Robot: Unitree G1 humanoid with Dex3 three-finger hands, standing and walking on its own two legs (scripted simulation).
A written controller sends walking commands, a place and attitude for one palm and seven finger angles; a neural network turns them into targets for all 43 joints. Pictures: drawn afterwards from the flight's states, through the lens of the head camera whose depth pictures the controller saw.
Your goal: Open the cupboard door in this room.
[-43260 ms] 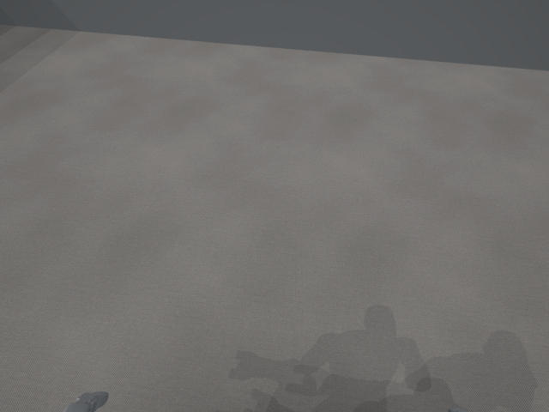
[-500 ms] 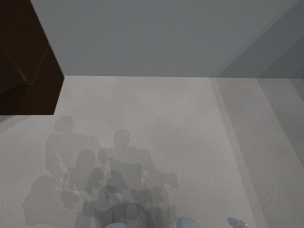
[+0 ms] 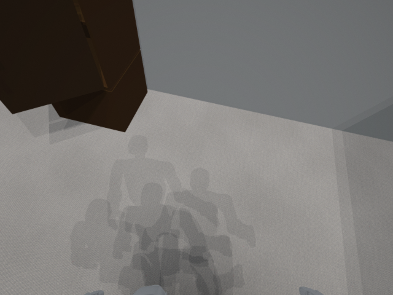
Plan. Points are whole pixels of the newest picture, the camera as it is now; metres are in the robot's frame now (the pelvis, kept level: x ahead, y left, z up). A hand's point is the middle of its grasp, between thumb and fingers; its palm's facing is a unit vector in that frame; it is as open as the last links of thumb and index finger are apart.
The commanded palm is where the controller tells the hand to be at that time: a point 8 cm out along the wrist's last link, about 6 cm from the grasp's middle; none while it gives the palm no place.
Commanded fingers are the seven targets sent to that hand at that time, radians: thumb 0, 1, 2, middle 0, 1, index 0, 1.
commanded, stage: turn to face it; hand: left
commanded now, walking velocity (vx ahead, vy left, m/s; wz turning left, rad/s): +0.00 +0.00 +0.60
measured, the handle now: out of the picture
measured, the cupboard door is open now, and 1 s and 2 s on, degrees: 41 41 41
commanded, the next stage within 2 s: take the last steps up to it in 0.58 s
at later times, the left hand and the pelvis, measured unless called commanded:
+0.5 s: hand out of the picture +0.04 +0.18 -0.15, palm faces +0.27 -0.92 -0.28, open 7.4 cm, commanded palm none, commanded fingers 0.00 0.90 0.90 -0.20 -0.30 -0.20 -0.30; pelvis +0.00 -0.04 +0.00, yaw +15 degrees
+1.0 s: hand out of the picture +0.00 +0.20 -0.16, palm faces +0.44 -0.87 -0.21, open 7.4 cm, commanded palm none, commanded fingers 0.00 0.90 0.90 -0.20 -0.30 -0.20 -0.30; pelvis +0.03 -0.01 +0.01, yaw +24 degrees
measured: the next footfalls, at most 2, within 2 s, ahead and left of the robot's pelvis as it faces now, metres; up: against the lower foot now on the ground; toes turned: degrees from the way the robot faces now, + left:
left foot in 0.02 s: +0.05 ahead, +0.11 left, +0.00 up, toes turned +5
right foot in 0.40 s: +0.07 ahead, -0.15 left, +0.00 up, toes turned +10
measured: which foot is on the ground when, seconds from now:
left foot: up 0.00-0.00, down 0.02-0.40, up 0.42-0.70, down 0.72-1.00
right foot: down 0.00-0.02, up 0.04-0.38, down 0.40-0.72, up 0.74-1.00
